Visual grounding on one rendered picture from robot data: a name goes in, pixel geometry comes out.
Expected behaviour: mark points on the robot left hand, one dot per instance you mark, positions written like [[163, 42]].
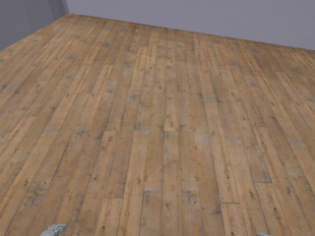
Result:
[[54, 230]]

